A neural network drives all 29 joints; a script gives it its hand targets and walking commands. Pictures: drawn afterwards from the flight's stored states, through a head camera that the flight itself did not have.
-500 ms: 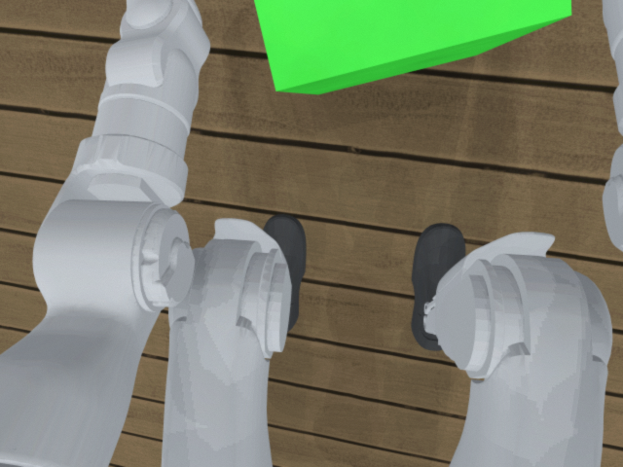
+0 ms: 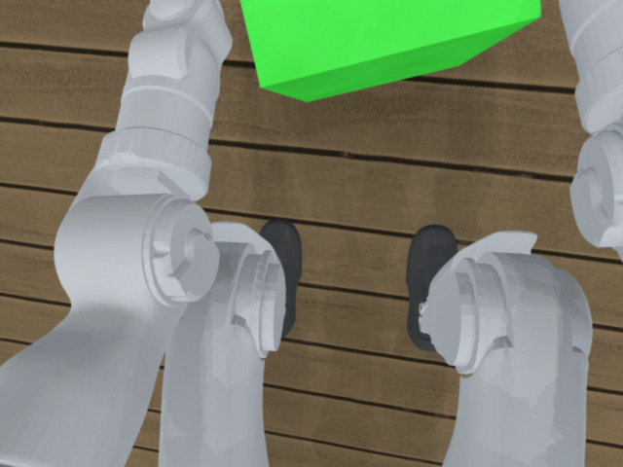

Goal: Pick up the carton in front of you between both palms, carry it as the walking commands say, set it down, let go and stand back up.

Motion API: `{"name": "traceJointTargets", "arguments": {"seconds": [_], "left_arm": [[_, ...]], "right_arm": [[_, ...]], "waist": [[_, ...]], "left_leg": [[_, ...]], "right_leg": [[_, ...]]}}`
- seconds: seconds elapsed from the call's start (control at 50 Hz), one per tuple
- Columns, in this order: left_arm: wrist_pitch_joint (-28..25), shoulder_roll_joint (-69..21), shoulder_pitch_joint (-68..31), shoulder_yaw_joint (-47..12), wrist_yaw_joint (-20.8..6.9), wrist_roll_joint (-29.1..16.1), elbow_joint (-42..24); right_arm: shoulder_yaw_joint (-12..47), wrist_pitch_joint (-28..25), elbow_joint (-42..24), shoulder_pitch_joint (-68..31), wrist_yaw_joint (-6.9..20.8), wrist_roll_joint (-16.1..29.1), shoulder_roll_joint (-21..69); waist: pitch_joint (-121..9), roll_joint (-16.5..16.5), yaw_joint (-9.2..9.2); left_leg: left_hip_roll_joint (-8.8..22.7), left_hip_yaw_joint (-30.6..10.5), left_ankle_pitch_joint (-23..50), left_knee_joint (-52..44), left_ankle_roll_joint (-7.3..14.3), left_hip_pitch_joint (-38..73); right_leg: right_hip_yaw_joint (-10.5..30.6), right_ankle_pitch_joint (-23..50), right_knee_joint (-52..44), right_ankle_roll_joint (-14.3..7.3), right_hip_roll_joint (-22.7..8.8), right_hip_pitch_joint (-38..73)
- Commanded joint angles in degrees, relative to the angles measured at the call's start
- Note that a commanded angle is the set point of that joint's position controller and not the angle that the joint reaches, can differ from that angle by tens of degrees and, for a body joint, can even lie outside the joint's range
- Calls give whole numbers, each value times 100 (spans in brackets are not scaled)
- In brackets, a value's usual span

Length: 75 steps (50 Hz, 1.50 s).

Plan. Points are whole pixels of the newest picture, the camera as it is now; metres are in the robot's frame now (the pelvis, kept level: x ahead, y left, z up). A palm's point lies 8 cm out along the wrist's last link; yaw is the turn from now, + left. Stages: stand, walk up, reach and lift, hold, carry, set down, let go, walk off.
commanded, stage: reach and lift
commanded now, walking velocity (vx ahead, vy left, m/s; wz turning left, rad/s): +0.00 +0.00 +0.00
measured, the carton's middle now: out of the picture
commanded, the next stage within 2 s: none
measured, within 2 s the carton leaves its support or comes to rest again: leaves its support in 0.14 s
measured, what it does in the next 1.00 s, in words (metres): rises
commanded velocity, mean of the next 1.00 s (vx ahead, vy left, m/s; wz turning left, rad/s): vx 0.00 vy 0.00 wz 0.00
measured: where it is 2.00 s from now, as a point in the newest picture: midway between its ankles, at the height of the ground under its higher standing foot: (349, 302)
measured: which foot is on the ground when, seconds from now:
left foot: down 0.00-1.00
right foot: down 0.00-1.00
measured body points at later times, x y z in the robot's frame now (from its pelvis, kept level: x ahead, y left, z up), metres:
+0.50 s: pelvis +0.00 +0.01 +0.04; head +0.30 -0.05 +0.37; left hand +0.53 +0.11 -0.04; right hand +0.55 -0.19 -0.05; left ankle +0.13 +0.14 -0.34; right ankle +0.11 -0.12 -0.34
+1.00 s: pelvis +0.02 +0.01 +0.15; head +0.26 -0.03 +0.53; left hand +0.51 +0.12 +0.10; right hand +0.50 -0.18 +0.09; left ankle +0.13 +0.14 -0.34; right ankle +0.11 -0.12 -0.34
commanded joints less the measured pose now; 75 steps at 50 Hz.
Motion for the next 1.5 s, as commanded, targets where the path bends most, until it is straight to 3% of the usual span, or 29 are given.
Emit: {"name": "traceJointTargets", "arguments": {"seconds": [0.0,0.06,0.12,0.22,0.28,0.36,0.4,0.46,0.52,0.64,0.74,0.84,0.96,1.08,1.26,1.48], "left_arm": [[259,-4447,-2440,-1015,-1498,123,-953],[380,-4935,-2377,-1098,-1698,53,-1131],[460,-5370,-2410,-1397,-1753,-193,-1326],[585,-6030,-2500,-2181,-1728,-723,-2040],[773,-6105,-2747,-2569,-1778,-817,-2700],[982,-6183,-2786,-2834,-1748,-577,-3289],[1079,-6184,-2540,-2652,-1743,-284,-3036],[1243,-6136,-2079,-1927,-1769,418,-2395],[1345,-6139,-1895,-1424,-1822,869,-2043],[1398,-6461,-1855,-1435,-1970,979,-2047],[1514,-6955,-1686,-2045,-2106,701,-2348],[1644,-7236,-1187,-2646,-2200,439,-2670],[1702,-7354,-387,-2969,-2252,351,-2714],[1637,-7438,321,-2928,-2294,473,-2520],[1524,-7528,1212,-2883,-2335,685,-2352],[1524,-7667,2392,-3187,-2395,811,-2542]], "right_arm": [[278,158,-1239,-1831,1442,-34,5130],[150,257,-1534,-1598,1555,-110,5568],[324,288,-2001,-1614,1574,66,5981],[939,330,-3353,-2113,1342,399,6577],[1103,541,-4111,-2068,1160,332,6988],[911,905,-4000,-1292,1077,-19,7573],[642,1036,-3562,-937,1146,-256,7716],[-45,1175,-2700,-585,1314,-749,7773],[-597,1241,-2246,-516,1418,-1117,7701],[-1069,1230,-2241,-366,1446,-1487,7668],[-756,1286,-2796,-252,1459,-1406,7952],[-69,1437,-3482,9,1502,-1061,8411],[474,1543,-3830,577,1493,-801,8840],[464,1484,-3752,1262,1388,-934,9035],[310,1347,-3794,2147,1291,-1202,9141],[709,1355,-4273,3135,1362,-1179,9294]], "waist": [[-6136,-1080,143],[-6320,-841,68],[-7130,-800,49],[-9519,-1251,-43],[-10864,-1410,-137],[-10692,-1188,-208],[-9883,-1085,-114],[-8413,-1019,128],[-7877,-969,199],[-8351,-642,-101],[-9316,-403,-313],[-9974,-484,-262],[-9688,-705,-115],[-8912,-749,-132],[-8002,-501,-241],[-7286,-399,-237]], "left_leg": [[-516,560,1477,-558,159,2698],[-543,633,1707,-476,194,2675],[-560,672,2103,-432,195,2772],[-582,728,2805,-491,109,2818],[-657,793,2827,-731,65,2560],[-715,777,2361,-1188,81,2774],[-713,732,1806,-1491,121,2903],[-703,674,909,-1981,195,2788],[-702,622,538,-2349,243,2831],[-733,565,619,-2884,169,3305],[-779,580,1047,-3190,95,3955],[-792,562,1537,-3481,88,4541],[-775,452,1711,-3931,136,4936],[-777,316,1598,-4494,166,5230],[-759,116,1451,-5502,211,6085],[-623,-165,1857,-6817,309,7722]], "right_leg": [[-270,1405,-975,-38,365,3013],[-312,1654,-934,-69,418,2964],[-351,2149,-897,-59,454,3419],[-380,3536,-903,-11,513,5363],[-433,4293,-991,12,568,6647],[-615,3357,-1490,97,701,5989],[-690,2383,-1828,121,731,5042],[-706,973,-2359,118,747,3837],[-685,371,-2753,69,776,3496],[-719,569,-3251,10,817,3912],[-776,1115,-3541,10,853,4696],[-750,1682,-3793,89,877,5525],[-649,1906,-4235,190,889,6152],[-527,1844,-4831,192,892,6633],[-326,1730,-5821,105,869,7531],[-110,2089,-7069,83,783,9002]]}}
